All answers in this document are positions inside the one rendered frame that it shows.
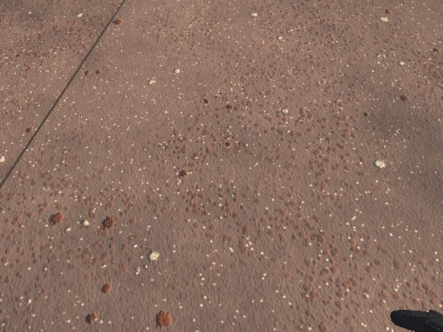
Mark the right robot hand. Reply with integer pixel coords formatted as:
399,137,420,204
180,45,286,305
390,310,443,332

